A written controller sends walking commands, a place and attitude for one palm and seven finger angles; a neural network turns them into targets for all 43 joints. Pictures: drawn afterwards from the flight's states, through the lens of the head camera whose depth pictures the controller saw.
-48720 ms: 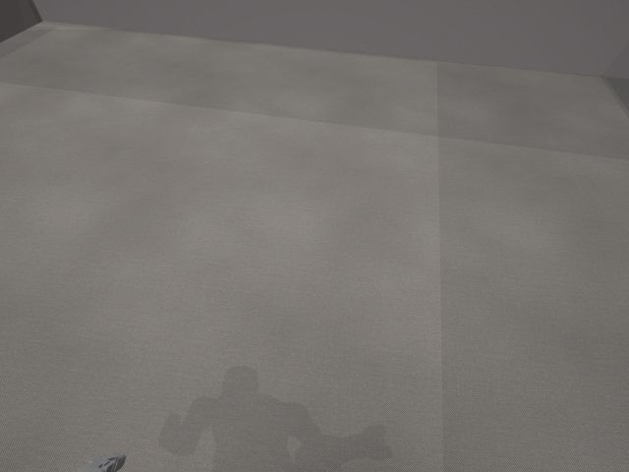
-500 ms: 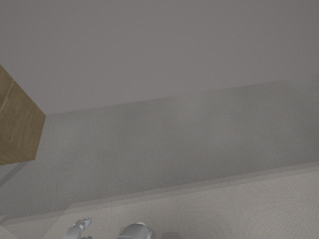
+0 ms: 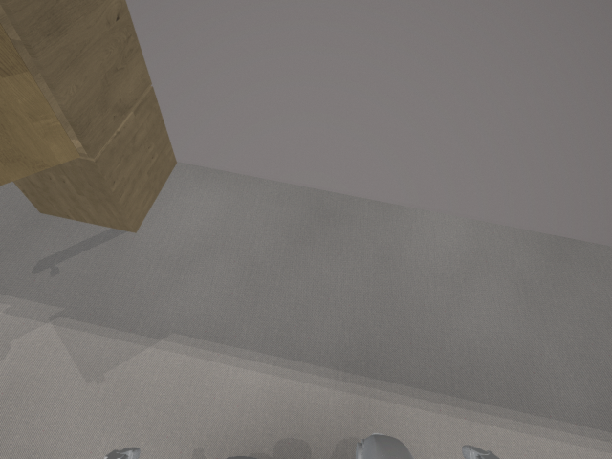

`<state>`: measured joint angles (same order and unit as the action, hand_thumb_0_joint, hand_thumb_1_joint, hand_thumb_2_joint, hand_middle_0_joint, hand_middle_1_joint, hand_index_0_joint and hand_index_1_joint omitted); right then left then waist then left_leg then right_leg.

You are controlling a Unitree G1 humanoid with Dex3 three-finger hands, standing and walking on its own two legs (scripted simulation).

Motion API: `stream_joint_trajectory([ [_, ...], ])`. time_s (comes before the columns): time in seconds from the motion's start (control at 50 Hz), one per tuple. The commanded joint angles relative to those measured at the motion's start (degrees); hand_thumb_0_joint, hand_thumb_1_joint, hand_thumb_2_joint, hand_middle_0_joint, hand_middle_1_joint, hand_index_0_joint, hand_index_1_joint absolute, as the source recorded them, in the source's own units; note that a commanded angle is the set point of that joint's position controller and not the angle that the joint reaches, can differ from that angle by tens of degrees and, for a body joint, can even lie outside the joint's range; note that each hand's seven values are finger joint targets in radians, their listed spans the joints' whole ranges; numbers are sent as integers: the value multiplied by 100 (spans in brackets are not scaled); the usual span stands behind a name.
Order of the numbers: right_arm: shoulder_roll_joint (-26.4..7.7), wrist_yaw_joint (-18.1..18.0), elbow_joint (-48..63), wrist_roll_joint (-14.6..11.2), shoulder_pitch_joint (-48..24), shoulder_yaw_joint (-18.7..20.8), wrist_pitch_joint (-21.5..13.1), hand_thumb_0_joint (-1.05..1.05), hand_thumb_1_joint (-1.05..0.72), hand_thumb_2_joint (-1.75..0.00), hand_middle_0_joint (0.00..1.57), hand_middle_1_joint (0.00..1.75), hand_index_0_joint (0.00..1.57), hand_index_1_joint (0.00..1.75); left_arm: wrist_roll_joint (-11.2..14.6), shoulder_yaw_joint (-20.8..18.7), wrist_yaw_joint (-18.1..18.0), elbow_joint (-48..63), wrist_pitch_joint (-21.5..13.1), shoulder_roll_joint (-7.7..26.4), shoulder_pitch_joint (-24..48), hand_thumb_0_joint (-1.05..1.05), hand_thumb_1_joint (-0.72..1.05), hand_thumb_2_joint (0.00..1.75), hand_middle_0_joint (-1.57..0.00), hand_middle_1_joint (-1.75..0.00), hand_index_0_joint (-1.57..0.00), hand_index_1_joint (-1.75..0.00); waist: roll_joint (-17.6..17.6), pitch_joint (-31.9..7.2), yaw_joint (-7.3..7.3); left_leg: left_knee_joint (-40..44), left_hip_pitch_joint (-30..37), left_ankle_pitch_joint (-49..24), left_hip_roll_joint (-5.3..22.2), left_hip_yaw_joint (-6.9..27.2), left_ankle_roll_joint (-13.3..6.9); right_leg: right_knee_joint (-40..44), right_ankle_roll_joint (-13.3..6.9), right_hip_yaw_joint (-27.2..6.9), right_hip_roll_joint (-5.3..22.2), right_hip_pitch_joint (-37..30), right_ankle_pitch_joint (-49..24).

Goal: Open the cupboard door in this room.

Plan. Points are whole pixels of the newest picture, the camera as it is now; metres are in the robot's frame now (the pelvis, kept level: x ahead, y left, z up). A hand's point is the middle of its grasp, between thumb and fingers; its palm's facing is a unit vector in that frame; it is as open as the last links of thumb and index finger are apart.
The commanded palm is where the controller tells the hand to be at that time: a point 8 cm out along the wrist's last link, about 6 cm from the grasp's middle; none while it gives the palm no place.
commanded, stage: turn to face it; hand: left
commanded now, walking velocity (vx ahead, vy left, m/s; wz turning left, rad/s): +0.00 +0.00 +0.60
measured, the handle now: out of the picture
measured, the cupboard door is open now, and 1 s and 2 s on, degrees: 47 47 47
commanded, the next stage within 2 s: take the last steps up to it in 1.02 s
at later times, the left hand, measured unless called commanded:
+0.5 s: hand out of the picture +0.03 +0.16 -0.16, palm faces +0.33 -0.92 -0.23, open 7.3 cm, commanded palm none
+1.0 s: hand out of the picture +0.02 +0.18 -0.16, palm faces +0.50 -0.82 -0.26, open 7.4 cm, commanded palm none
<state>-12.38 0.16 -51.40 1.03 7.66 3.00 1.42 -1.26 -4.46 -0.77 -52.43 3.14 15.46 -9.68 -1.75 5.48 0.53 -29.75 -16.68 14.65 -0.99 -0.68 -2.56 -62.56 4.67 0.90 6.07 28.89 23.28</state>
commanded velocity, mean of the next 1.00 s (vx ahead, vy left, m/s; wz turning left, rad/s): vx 0.00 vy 0.00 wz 0.45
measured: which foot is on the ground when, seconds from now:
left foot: down 0.00-0.22, up 0.24-0.56, down 0.58-1.00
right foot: up 0.00-0.20, down 0.22-0.58, up 0.60-0.98, down 1.00-1.00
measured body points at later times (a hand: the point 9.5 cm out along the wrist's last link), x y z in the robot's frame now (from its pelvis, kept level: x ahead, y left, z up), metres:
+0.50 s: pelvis +0.02 -0.04 +0.00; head +0.08 -0.03 +0.44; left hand +0.02 +0.21 -0.15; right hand +0.18 -0.27 -0.15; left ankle -0.02 +0.08 -0.70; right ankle +0.02 -0.17 -0.74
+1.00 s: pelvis +0.05 -0.04 -0.01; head +0.08 -0.03 +0.44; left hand +0.00 +0.22 -0.14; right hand +0.22 -0.21 -0.16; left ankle -0.01 +0.07 -0.74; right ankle +0.09 -0.15 -0.74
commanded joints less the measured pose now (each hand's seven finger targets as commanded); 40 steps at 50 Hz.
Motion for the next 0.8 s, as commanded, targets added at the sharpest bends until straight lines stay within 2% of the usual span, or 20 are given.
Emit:
stream_joint_trajectory([
  [0.0,-1200,-60,231,42,342,352,-58,0,-90,-90,20,30,20,30,27,-55,17,568,-158,249,170,0,90,90,-20,-30,-20,-30,819,-859,-209,978,888,-2091,1375,1530,-695,662,45,-57,-148,72,-28],
  [0.1,-1217,-44,264,61,200,417,20,0,-90,-90,20,30,20,30,69,-34,-8,651,-210,225,122,0,90,90,-20,-30,-20,-30,1153,-818,-164,720,437,-2132,1210,1889,-620,2069,-51,92,-485,-852,43],
  [0.14,-1161,-45,311,16,51,434,39,0,-90,-90,20,30,20,30,87,-58,-38,576,-280,281,-217,0,90,90,-20,-30,-20,-30,1043,-945,24,356,69,-2109,1011,1950,-440,3186,-101,146,-553,-1726,-666],
  [0.16,-1045,-21,345,-30,6,419,33,0,-90,-90,20,30,20,30,68,-106,-64,529,-350,473,-508,0,90,90,-20,-30,-20,-30,627,-1095,181,-12,-371,-1547,767,1815,-187,4050,-144,-73,-293,-2516,-1235],
  [0.18,-684,15,433,-82,87,381,23,0,-90,-90,20,30,20,30,-24,-214,-123,490,-405,939,-707,0,90,90,-20,-30,-20,-30,-779,-1169,253,-1079,-1502,274,63,1001,245,4574,-529,-1314,1082,-3393,-1594],
  [0.2,-619,37,517,-52,64,363,29,0,-90,-90,20,30,20,30,-52,-195,-126,526,-386,1175,-632,0,90,90,-20,-30,-20,-30,-1456,-984,243,-2565,-1817,2170,-389,313,485,4625,-1224,-2072,2256,-2900,-2291],
  [0.22,-757,43,431,-2,31,390,105,0,-90,-90,20,30,20,30,-9,-152,-156,560,-402,946,-480,0,90,90,-20,-30,-20,-30,-1266,-818,160,-3544,-1719,1956,-53,550,467,4548,-1395,-1797,2113,-2316,-2361],
  [0.24,-686,62,350,-4,-33,388,156,0,-90,-90,20,30,20,30,12,-99,-155,603,-390,791,-238,0,90,90,-20,-30,-20,-30,-1248,-570,30,-4046,-1812,1684,52,480,522,4484,-1324,-1513,1784,-2085,-2510],
  [0.28,-579,130,226,-9,55,332,207,0,-90,-90,20,30,20,30,23,-22,-153,686,-380,470,136,0,90,90,-20,-30,-20,-30,-993,-444,-191,-4179,-1791,1045,251,271,617,4256,-1115,-356,1303,-2074,-3164],
  [0.3,-530,150,221,-15,-17,297,208,0,-90,-90,20,30,20,30,17,-21,-149,684,-401,451,50,0,90,90,-20,-30,-20,-30,-997,-444,-146,-3942,-1747,995,267,144,657,4197,-1059,-136,1243,-2153,-3505],
  [0.38,-368,183,269,-43,-375,202,183,0,-90,-90,20,30,20,30,-12,-98,-139,491,-409,644,-460,0,90,90,-20,-30,-20,-30,-844,-647,95,-2481,-1410,1136,231,-278,676,3899,-1031,264,1337,-2752,-4302],
  [0.44,-325,195,338,-58,-547,160,140,0,-90,-90,20,30,20,30,-35,-157,-117,403,-385,808,-640,0,90,90,-20,-30,-20,-30,-1078,-633,223,-1637,-1030,1149,142,-543,581,3693,-1023,435,1431,-2746,-4520],
  [0.48,-354,178,342,-65,-382,159,91,0,-90,-90,20,30,20,30,-37,-190,-98,369,-379,873,-624,0,90,90,-20,-30,-20,-30,-1025,-745,124,-922,-639,913,60,-664,502,3374,-933,566,1465,-2748,-4593],
  [0.52,-582,155,237,-18,116,211,35,0,-90,-90,20,30,20,30,30,-205,-58,390,-379,899,-490,0,90,90,-20,-30,-20,-30,-792,-983,-217,192,484,-139,17,-696,363,2517,-601,893,1324,-2203,-4343],
  [0.54,-1074,127,160,32,553,334,-24,0,-90,-90,20,30,20,30,67,-183,-25,512,-359,693,-449,0,90,90,-20,-30,-20,-30,292,-1385,-461,471,1697,-1661,887,327,-29,1439,-274,1099,961,-1083,-2853],
  [0.56,-1669,91,103,45,1028,491,-24,0,-90,-90,20,30,20,30,96,-12,10,743,-335,257,-179,0,90,90,-20,-30,-20,-30,1952,-1488,-709,619,2294,-4056,2433,2327,-928,76,58,958,166,379,1381],
  [0.58,-1677,14,-38,8,1268,463,-2,0,-90,-90,20,30,20,30,22,-5,-71,792,-219,342,174,0,90,90,-20,-30,-20,-30,1328,-1566,-792,689,2046,-3915,2588,2318,-1132,-438,-39,148,147,500,1546],
  [0.64,-1192,-122,177,33,344,310,-50,0,-90,-90,20,30,20,30,37,-51,-25,461,-168,284,98,0,90,90,-20,-30,-20,-30,1177,-877,-312,909,1028,-2844,1798,1371,-818,-613,-32,-163,176,420,398],
  [0.68,-1030,-128,204,33,184,237,-104,0,-90,-90,20,30,20,30,21,-47,16,292,-145,229,-158,0,90,90,-20,-30,-20,-30,926,-856,-130,957,891,-2839,1560,1020,-698,-370,-27,-89,98,177,76],
  [0.78,-1011,-113,73,36,341,209,-98,0,-90,-90,20,30,20,30,30,3,6,258,-128,126,-122,0,90,90,-20,-30,-20,-30,798,-776,-153,1032,819,-2632,1517,1051,-741,553,-25,37,-80,-191,20],
])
